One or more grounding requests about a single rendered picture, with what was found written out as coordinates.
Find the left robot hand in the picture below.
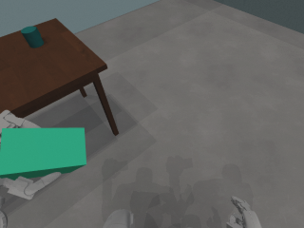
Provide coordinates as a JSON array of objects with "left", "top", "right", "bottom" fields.
[{"left": 0, "top": 110, "right": 62, "bottom": 200}]

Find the right robot hand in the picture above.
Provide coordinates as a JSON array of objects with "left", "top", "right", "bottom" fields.
[{"left": 226, "top": 196, "right": 262, "bottom": 228}]

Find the robot left thigh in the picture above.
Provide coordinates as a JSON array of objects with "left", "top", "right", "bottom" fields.
[{"left": 102, "top": 209, "right": 135, "bottom": 228}]

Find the sponge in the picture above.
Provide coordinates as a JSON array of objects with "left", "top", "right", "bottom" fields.
[{"left": 0, "top": 127, "right": 86, "bottom": 181}]

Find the table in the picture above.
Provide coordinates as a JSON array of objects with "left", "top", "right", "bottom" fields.
[{"left": 0, "top": 18, "right": 119, "bottom": 136}]

